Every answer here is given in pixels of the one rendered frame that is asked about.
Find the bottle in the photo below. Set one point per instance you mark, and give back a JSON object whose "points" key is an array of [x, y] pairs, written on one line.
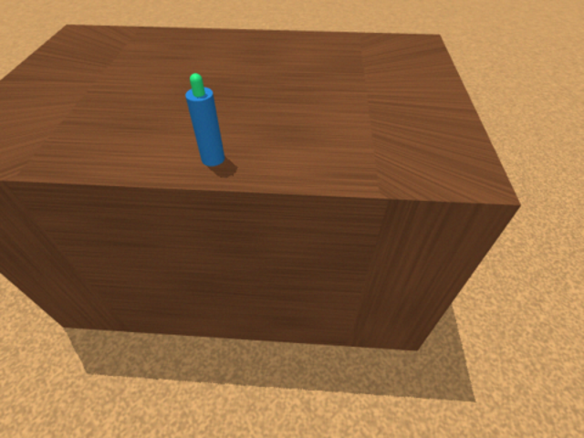
{"points": [[202, 109]]}

